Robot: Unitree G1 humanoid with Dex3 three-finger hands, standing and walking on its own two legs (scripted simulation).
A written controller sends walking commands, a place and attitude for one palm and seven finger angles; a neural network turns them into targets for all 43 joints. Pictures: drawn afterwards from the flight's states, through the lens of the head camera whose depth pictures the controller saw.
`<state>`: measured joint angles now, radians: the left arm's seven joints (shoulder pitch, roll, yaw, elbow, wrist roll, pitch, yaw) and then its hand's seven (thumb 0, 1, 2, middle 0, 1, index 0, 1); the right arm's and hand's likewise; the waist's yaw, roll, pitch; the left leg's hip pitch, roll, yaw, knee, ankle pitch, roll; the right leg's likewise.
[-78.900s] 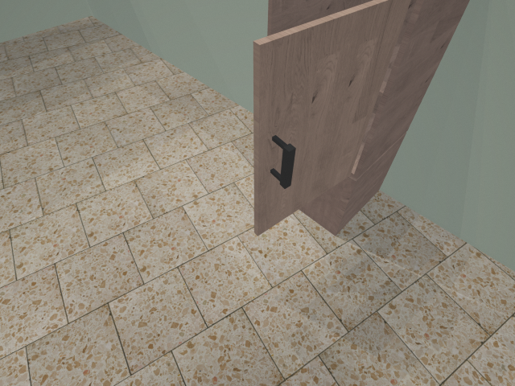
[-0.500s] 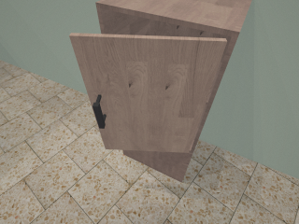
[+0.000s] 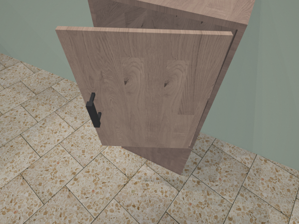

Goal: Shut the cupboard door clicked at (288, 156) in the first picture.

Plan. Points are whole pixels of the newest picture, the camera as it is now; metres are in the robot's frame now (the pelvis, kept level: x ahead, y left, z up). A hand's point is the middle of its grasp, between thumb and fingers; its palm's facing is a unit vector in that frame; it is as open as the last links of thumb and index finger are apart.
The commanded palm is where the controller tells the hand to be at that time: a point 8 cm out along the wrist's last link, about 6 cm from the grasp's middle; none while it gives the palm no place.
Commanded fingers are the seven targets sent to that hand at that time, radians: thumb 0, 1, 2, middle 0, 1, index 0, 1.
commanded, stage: come to a stop and stand still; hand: left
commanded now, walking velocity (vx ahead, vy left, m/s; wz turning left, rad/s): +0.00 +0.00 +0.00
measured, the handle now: (95, 110) +0.46 +0.22 -0.02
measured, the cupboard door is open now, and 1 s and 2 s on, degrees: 24 24 24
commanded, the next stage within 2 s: look again from close up in 0.62 s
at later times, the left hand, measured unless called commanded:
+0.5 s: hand out of the picture -0.07 +0.20 -0.17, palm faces +0.01 -0.97 -0.24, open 7.4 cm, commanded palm none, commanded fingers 0.00 0.90 0.90 -0.20 -0.30 -0.20 -0.30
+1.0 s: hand out of the picture -0.08 +0.16 -0.17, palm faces +0.03 -0.99 -0.16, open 7.4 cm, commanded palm none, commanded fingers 0.00 0.90 0.90 -0.20 -0.30 -0.20 -0.30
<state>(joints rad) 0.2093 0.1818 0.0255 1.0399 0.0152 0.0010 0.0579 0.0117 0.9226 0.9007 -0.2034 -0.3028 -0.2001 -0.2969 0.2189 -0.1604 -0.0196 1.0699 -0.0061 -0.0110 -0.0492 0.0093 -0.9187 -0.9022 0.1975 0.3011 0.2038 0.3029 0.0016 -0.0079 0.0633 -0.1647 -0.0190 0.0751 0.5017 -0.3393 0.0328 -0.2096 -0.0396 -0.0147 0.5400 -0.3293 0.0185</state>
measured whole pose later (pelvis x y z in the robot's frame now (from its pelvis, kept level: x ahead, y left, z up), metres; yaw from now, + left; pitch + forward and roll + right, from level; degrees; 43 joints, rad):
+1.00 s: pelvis -0.07 +0.00 +0.01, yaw +1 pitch -1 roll +0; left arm 0.31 0.14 -0.02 1.10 0.02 -0.01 0.03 0.01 0.91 0.90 -0.20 -0.30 -0.20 -0.30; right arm 0.29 -0.14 0.01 1.12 -0.01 -0.02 -0.02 0.00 -0.90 -0.90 0.20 0.30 0.20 0.30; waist 0.00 -0.01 0.02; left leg -0.21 -0.03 0.06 0.43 -0.20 0.05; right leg -0.24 -0.04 -0.01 0.45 -0.19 0.02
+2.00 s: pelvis +0.01 +0.00 +0.01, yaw +0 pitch -1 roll +0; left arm 0.29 0.14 0.02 1.06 0.01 0.00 0.06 0.02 0.94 0.90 -0.20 -0.30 -0.20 -0.30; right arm 0.28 -0.12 -0.02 1.10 -0.01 -0.01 -0.06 0.02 -0.92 -0.90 0.20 0.30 0.20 0.30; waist 0.00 0.00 0.06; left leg -0.14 -0.01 0.08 0.51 -0.29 0.02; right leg -0.21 -0.03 -0.03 0.61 -0.26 0.00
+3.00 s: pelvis -0.14 +0.03 -0.01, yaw +2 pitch -5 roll -1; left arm 0.41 0.13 0.02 1.06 0.04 0.03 0.03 0.01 0.91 0.90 -0.20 -0.30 -0.20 -0.30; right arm 0.27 -0.16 -0.04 1.10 -0.01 0.05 -0.01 0.01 -0.90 -0.90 0.20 0.30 0.20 0.30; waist 0.02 0.00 0.05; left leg -0.31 -0.05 0.10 0.54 -0.16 0.10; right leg -0.35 -0.04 0.02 0.59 -0.31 0.00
